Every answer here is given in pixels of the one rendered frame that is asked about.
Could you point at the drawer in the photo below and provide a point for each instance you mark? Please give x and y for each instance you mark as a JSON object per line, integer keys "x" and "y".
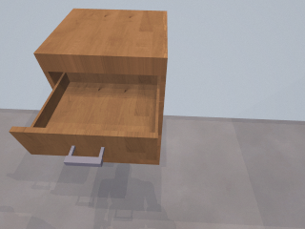
{"x": 93, "y": 110}

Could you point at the cabinet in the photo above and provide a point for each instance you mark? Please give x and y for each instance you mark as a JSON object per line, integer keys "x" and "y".
{"x": 112, "y": 42}

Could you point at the handle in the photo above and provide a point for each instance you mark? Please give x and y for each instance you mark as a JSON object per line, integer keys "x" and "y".
{"x": 86, "y": 161}

